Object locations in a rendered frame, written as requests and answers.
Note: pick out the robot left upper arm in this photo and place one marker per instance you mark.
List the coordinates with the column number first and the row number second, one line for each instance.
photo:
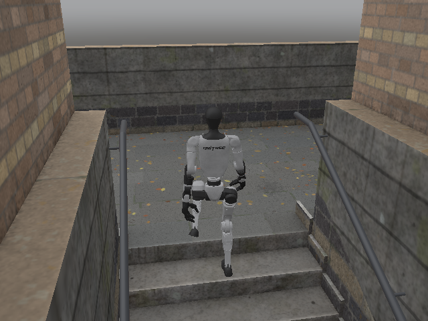
column 191, row 154

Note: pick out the left robot hand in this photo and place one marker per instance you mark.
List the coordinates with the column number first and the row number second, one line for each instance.
column 185, row 211

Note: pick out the left robot forearm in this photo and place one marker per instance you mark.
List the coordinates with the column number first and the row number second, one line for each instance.
column 187, row 187

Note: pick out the robot right shin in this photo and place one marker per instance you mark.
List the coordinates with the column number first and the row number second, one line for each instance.
column 227, row 240

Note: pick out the right robot forearm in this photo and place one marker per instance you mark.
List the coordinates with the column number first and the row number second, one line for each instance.
column 241, row 174

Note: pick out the right robot hand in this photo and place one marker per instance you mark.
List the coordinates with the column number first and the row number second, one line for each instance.
column 236, row 181

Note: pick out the robot right upper arm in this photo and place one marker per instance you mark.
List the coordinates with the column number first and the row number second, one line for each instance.
column 237, row 152

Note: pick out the robot right thigh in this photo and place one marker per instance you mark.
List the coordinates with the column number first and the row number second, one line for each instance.
column 230, row 198

